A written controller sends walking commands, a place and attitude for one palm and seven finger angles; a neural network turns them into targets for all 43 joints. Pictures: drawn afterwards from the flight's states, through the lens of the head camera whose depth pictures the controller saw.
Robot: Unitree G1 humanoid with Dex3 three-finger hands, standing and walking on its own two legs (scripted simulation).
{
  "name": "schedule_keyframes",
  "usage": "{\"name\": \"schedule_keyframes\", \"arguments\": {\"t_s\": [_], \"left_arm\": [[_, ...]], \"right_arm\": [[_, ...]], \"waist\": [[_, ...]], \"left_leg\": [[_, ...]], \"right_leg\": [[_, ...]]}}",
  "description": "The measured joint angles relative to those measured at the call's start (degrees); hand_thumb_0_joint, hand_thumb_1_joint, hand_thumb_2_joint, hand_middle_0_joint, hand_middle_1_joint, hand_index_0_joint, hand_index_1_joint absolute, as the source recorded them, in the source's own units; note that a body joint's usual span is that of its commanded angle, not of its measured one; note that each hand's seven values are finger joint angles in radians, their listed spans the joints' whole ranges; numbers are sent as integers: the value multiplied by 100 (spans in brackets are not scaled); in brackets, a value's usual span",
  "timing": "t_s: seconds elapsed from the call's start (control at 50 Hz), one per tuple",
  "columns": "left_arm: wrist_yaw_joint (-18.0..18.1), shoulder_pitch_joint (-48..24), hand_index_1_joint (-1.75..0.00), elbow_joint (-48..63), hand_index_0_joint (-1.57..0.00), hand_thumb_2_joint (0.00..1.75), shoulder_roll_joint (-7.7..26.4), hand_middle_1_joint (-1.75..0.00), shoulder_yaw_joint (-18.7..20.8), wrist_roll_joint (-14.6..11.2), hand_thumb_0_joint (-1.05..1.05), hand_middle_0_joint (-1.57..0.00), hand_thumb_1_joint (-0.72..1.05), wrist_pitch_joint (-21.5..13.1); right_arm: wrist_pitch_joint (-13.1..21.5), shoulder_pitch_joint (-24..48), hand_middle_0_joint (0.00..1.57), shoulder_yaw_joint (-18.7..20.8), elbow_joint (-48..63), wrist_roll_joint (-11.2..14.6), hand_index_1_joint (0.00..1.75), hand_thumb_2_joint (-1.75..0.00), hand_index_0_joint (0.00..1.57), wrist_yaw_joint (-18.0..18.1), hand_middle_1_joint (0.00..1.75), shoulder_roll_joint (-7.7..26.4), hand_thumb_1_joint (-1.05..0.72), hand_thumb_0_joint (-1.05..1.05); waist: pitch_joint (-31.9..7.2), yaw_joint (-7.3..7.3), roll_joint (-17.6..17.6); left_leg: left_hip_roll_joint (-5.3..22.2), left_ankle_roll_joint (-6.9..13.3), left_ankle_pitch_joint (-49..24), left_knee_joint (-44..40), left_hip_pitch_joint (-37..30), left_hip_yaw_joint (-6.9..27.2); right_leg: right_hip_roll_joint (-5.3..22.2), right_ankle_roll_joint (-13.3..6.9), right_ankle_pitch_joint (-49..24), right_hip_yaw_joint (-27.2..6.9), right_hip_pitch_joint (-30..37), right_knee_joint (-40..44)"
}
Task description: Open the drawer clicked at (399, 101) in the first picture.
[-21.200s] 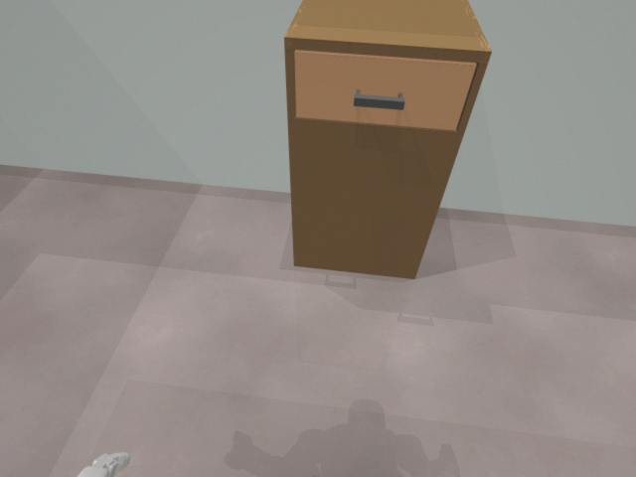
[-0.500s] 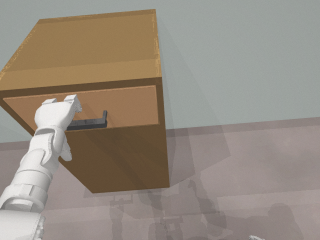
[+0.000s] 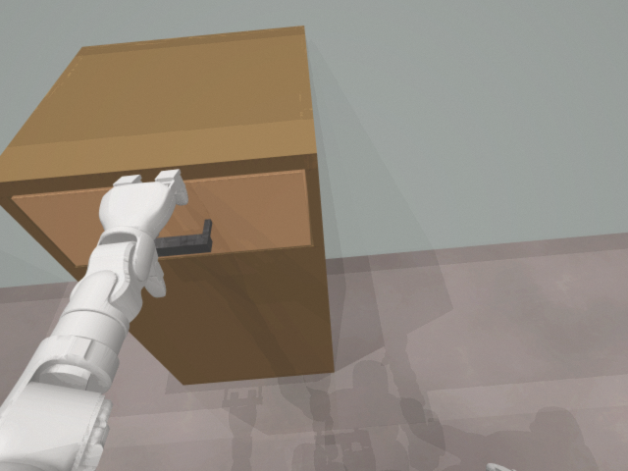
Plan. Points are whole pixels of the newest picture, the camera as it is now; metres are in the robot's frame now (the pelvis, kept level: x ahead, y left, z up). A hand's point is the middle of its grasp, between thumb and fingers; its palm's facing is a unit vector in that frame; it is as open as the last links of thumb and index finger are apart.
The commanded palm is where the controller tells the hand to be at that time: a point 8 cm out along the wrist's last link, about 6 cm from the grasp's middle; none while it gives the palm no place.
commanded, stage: lift the fingers back up to retry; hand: left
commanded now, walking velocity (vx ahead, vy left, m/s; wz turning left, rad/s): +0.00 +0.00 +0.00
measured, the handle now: (173, 236) +0.47 +0.26 +0.00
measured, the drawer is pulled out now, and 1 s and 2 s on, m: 0.00 0.00 0.00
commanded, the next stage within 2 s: re-aim the fingers above the handle in 0.54 s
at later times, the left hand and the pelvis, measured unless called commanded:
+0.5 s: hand (150, 238) +0.41 +0.26 +0.06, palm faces -0.05 -0.01 -1.00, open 13.8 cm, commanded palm +0.39 +0.27 +0.12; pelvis +0.00 +0.00 +0.00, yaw +1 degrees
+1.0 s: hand (151, 242) +0.41 +0.26 +0.06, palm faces -0.01 -0.03 -1.00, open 13.8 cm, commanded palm +0.39 +0.27 +0.12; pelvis +0.01 +0.01 +0.00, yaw +2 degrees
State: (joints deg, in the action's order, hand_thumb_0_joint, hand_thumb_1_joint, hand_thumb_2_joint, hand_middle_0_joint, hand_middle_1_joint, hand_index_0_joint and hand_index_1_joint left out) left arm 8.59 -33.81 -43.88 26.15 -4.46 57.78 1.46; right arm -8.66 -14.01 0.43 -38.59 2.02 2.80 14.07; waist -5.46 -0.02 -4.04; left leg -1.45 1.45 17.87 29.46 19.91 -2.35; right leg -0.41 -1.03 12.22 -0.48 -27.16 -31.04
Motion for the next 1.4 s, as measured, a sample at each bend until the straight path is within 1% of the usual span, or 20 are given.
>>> {"name": "schedule_keyframes", "arguments": {"t_s": [0.06, 0.12, 0.18, 0.24, 0.28, 0.34, 0.42, 0.5, 0.56, 0.64, 0.74, 0.8, 0.86, 0.96, 1.02, 1.1, 1.2, 1.3, 1.36, 1.4], "left_arm": [[-258, 211, -122, 31, -32, 30, 139, -122, 151, 9, 0, -34, -48, -240], [-291, 426, -122, 303, -32, 30, 267, -121, 232, 70, 0, -33, -48, -647], [-92, 533, -121, 597, -32, 30, 316, -120, 246, 117, 0, -33, -48, -1037], [183, 433, -121, 602, -32, 30, 324, -120, 240, 131, 0, -33, -49, -1180], [335, 294, -121, 484, -32, 30, 324, -120, 211, 134, 0, -33, -49, -1107], [438, 68, -121, 237, -32, 30, 304, -120, 138, 140, 0, -32, -49, -864], [315, -133, -121, -67, -32, 30, 252, -120, 62, 91, 0, -32, -49, -577], [89, -144, -121, -174, -32, 30, 242, -120, 109, 64, 0, -32, -49, -569], [14, -50, -120, -74, -32, 30, 249, -120, 216, 83, 0, -32, -49, -728], [86, 153, -120, 138, -32, 30, 262, -120, 368, 107, 0, -33, -48, -924], [242, 340, -120, 321, -32, 30, 287, -120, 439, 119, 0, -33, -48, -850], [264, 478, -120, 539, -32, 30, 274, -120, 355, 86, 0, -33, -48, -709], [233, 504, -120, 641, -32, 30, 213, -120, 180, 20, 0, -33, -48, -595], [130, 447, -120, 739, -32, 30, 77, -120, -60, -16, 0, -32, -49, -519], [127, 349, -121, 669, -32, 30, 20, -120, -93, 27, 0, -32, -49, -536], [160, 257, -121, 612, -32, 30, 10, -120, -38, 98, 0, -32, -49, -509], [150, 367, -120, 675, -32, 30, 45, -120, 56, 70, 0, -32, -48, -368], [13, 534, -120, 843, -32, 30, 18, -120, -63, 10, 0, -32, -48, -273], [-33, 648, -120, 1011, -32, 30, -30, -120, -163, -8, 0, -32, -48, -342], [-1, 665, -120, 1065, -32, 30, -72, -120, -220, 0, 0, -32, -49, -422]], "right_arm": [[27, -68, 20, -4, 95, -11, 30, -90, 20, 65, 30, -16, -90, 1], [122, -156, 20, 106, 151, -56, 30, -90, 20, 105, 30, 12, -90, 1], [220, -198, 20, 241, 93, -94, 30, -90, 20, 118, 30, 88, -90, 1], [282, -155, 20, 319, -32, -96, 30, -90, 20, 105, 30, 163, -90, 1], [308, -103, 20, 338, -98, -85, 30, -90, 20, 85, 30, 192, -90, 1], [320, -33, 20, 337, -133, -74, 30, -90, 20, 44, 30, 206, -90, 1], [276, 13, 20, 274, -90, -56, 30, -90, 20, 20, 30, 179, -90, 1], [218, -23, 20, 195, 12, -52, 30, -90, 20, 43, 30, 109, -90, 1], [201, -87, 20, 177, 68, -67, 30, -90, 20, 57, 30, 62, -90, 1], [188, -164, 20, 198, 72, -84, 30, -90, 20, 47, 30, 37, -90, 1], [194, -194, 20, 245, 18, -83, 30, -90, 20, -6, 30, 43, -90, 1], [200, -202, 20, 297, -9, -81, 30, -90, 20, -44, 30, 63, -90, 1], [202, -166, 20, 315, -52, -71, 30, -90, 20, -59, 30, 94, -90, 1], [190, -41, 20, 294, -34, -73, 30, -90, 20, -57, 30, 101, -90, 1], [185, 51, 20, 247, 4, -78, 30, -90, 20, -45, 30, 81, -90, 1], [189, 113, 20, 216, 81, -93, 30, -90, 20, -51, 30, 44, -90, 1], [152, 73, 20, 195, 114, -89, 30, -90, 20, -78, 30, 27, -90, 1], [123, -5, 20, 198, 88, -77, 30, -90, 20, -103, 30, 37, -90, 1], [123, -32, 20, 217, 71, -88, 30, -90, 20, -90, 30, 47, -90, 1], [137, -24, 20, 227, 49, -94, 30, -90, 20, -75, 30, 55, -90, 1]], "waist": [[74, -23, 57], [149, 17, 113], [184, 88, 134], [178, 119, 150], [161, 113, 161], [127, 79, 155], [89, 8, 123], [68, -62, 117], [64, -81, 118], [45, -50, 109], [43, 15, 107], [22, 61, 84], [17, 90, 63], [26, 100, 78], [33, 81, 107], [46, 63, 114], [7, 95, 62], [28, 146, 32], [48, 158, 24], [71, 160, 24]], "left_leg": [[24, -15, 1, 7, -32, 13], [33, -29, 25, 98, 37, 66], [24, -33, 64, 228, 153, 139], [1, -30, 93, 338, 280, 193], [-13, -27, 100, 382, 350, 210], [-26, -20, 97, 400, 417, 210], [-27, -2, 94, 364, 411, 171], [-14, 15, 109, 317, 355, 115], [-2, 23, 138, 313, 333, 82], [9, 35, 184, 332, 340, 46], [-1, 50, 214, 353, 375, 48], [-12, 58, 222, 353, 371, 77], [-31, 69, 235, 361, 333, 125], [-57, 82, 242, 353, 252, 160], [-63, 83, 245, 350, 228, 152], [-60, 73, 236, 333, 223, 129], [-44, 64, 220, 270, 191, 95], [-37, 47, 211, 247, 149, 131], [-34, 32, 208, 254, 130, 166], [-33, 22, 211, 270, 123, 186]], "right_leg": [[-22, -23, -3, 16, 41, 6], [-23, -43, 14, 72, 12, -37], [-3, -47, 47, 145, -51, -105], [28, -41, 81, 199, -144, -186], [44, -37, 93, 215, -206, -224], [57, -30, 90, 214, -270, -240], [53, -12, 74, 174, -279, -208], [33, 3, 75, 117, -252, -177], [16, 10, 90, 86, -241, -173], [1, 24, 117, 50, -257, -184], [10, 41, 144, 49, -285, -194], [25, 54, 153, 76, -258, -171], [49, 69, 173, 121, -190, -156], [77, 80, 196, 153, -97, -148], [82, 80, 205, 144, -85, -165], [77, 72, 202, 121, -101, -175], [57, 67, 188, 87, -95, -143], [53, 48, 198, 123, -45, -129], [54, 33, 208, 158, -16, -135], [56, 22, 218, 178, -4, -155]]}}
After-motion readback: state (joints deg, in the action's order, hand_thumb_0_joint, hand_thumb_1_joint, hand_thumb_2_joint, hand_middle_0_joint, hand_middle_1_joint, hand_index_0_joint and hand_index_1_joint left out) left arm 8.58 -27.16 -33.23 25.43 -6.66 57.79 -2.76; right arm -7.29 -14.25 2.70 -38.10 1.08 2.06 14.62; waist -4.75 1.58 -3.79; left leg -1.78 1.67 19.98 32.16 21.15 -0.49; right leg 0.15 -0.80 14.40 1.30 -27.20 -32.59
